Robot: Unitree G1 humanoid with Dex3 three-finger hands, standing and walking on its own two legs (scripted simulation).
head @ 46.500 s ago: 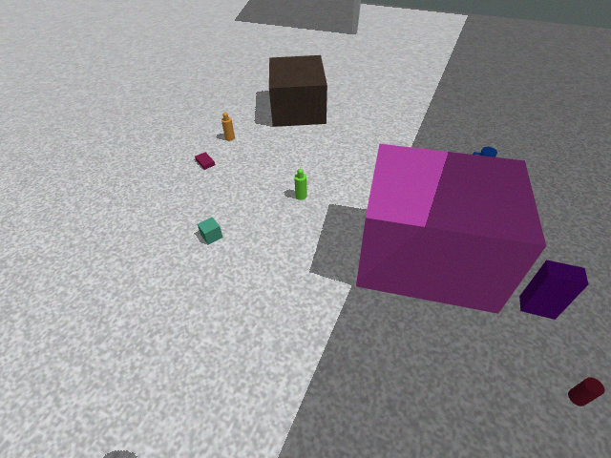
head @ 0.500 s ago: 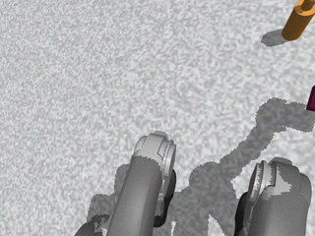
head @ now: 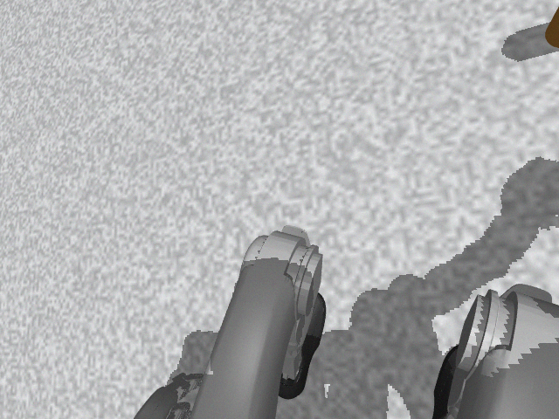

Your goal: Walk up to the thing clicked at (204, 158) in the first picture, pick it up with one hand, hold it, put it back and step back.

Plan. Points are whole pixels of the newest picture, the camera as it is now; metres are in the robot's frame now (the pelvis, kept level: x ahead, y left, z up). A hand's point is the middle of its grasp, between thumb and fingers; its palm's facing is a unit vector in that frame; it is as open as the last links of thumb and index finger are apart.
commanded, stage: rest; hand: right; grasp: from above
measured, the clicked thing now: out of the picture +0.47 -0.32 -0.24
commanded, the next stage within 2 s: open in 1.08 s
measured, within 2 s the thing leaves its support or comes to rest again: rests again in 0.68 s
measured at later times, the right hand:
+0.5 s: hand out of the picture +0.47 -0.30 -0.25, palm faces -0.45 +0.15 -0.88, open 9.1 cm
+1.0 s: hand out of the picture +0.47 -0.30 -0.26, palm faces -0.45 +0.17 -0.88, open 9.1 cm
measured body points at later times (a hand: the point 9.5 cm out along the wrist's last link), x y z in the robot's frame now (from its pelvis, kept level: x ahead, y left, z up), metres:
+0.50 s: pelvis +0.00 -0.01 -0.01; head +0.28 -0.11 +0.33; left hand +0.03 +0.26 -0.07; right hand +0.49 -0.30 -0.19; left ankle +0.10 +0.14 -0.28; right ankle +0.06 -0.13 -0.28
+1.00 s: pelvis +0.00 -0.01 -0.01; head +0.29 -0.12 +0.31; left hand +0.03 +0.25 -0.07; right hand +0.49 -0.31 -0.21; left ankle +0.10 +0.14 -0.28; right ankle +0.06 -0.13 -0.28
